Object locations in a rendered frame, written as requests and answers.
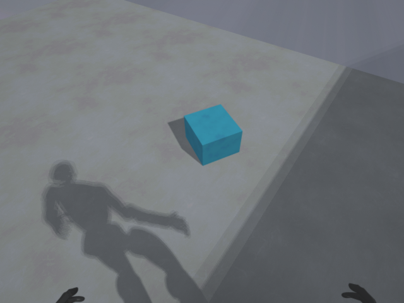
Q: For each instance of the robot right hand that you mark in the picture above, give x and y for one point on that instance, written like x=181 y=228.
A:
x=361 y=294

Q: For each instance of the robot left hand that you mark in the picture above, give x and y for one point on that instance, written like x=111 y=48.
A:
x=67 y=296

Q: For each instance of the carton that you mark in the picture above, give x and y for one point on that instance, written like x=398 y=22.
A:
x=213 y=134

